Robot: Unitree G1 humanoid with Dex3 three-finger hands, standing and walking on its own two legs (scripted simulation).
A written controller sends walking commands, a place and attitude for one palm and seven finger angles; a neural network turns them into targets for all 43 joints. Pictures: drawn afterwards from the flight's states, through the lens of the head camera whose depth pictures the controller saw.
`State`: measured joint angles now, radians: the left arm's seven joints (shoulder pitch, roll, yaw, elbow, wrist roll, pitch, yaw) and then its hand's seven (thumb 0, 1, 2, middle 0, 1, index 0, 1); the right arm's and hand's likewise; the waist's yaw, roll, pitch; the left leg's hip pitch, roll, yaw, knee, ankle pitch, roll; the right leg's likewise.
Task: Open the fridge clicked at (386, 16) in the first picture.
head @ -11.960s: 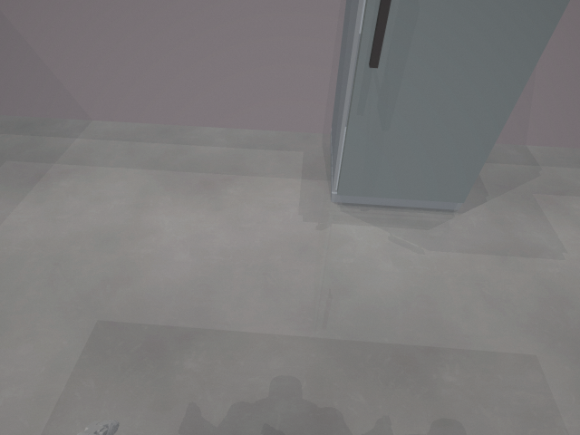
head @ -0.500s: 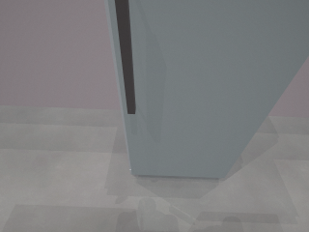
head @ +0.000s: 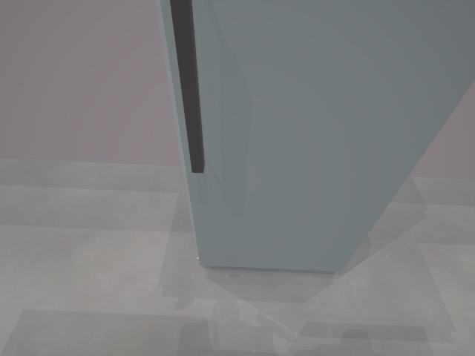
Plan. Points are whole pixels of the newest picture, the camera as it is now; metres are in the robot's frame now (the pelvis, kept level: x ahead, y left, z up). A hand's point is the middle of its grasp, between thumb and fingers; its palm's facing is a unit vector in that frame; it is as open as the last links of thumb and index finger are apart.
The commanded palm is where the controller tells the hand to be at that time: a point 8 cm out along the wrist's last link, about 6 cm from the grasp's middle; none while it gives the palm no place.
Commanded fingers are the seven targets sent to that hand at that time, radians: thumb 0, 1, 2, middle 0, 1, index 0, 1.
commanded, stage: look again from close up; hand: left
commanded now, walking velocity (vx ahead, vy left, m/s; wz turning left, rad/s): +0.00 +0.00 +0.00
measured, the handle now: (191, 80) +0.56 +0.13 +0.19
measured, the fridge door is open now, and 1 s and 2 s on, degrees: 0 0 0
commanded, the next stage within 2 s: shuffle to correct the standing spot in 0.58 s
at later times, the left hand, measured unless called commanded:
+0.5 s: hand out of the picture -0.03 +0.14 -0.18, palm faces +0.05 -0.99 -0.16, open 7.4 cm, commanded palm none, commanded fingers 0.00 0.90 0.90 -0.20 -0.30 -0.20 -0.30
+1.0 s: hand out of the picture -0.02 +0.14 -0.20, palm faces +0.10 -0.99 -0.11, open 7.4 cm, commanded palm none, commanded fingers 0.00 0.90 0.90 -0.20 -0.30 -0.20 -0.30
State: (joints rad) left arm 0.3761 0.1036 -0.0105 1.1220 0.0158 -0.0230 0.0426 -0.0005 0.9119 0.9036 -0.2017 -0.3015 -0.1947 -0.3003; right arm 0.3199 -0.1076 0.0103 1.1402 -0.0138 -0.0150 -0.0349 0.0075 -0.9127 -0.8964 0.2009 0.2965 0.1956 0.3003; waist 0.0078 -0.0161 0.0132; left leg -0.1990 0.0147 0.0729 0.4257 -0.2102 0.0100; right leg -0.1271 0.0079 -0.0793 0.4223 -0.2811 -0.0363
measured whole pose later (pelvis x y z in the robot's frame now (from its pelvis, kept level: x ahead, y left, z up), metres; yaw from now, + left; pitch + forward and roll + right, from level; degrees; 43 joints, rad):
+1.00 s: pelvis +0.05 -0.01 -0.01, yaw +1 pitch +0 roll -1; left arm 0.44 0.12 0.03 1.14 0.02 -0.01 0.02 0.00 0.91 0.90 -0.20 -0.30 -0.19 -0.30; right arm 0.35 -0.09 0.00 1.14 -0.03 -0.01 -0.03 0.00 -0.91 -0.90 0.20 0.30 0.20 0.30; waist 0.02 -0.05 0.00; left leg -0.23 0.06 0.06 0.63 -0.39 -0.01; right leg -0.10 0.04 -0.10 0.51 -0.41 -0.06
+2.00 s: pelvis +0.07 -0.05 +0.00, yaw +3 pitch -1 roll +1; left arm 0.31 0.14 0.01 1.08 0.02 0.00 0.04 0.00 0.91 0.90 -0.20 -0.30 -0.19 -0.30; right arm 0.21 -0.16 -0.04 1.04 -0.01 0.01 -0.02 -0.01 -0.93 -0.90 0.20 0.30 0.20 0.30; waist 0.00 0.01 0.03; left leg -0.23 0.03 0.13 0.47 -0.22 0.01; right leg -0.18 -0.02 -0.07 0.51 -0.32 -0.02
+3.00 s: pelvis +0.08 -0.03 -0.01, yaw +1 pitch -1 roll +0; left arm 0.29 0.16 -0.01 1.07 0.02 -0.02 0.05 0.00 0.92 0.90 -0.20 -0.30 -0.19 -0.30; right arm 0.30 -0.16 0.01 1.08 -0.02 -0.02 -0.02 0.01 -0.92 -0.90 0.20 0.30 0.20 0.30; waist -0.01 0.00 0.00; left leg -0.23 0.00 0.15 0.48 -0.25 0.05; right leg -0.17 -0.04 -0.03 0.50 -0.32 0.02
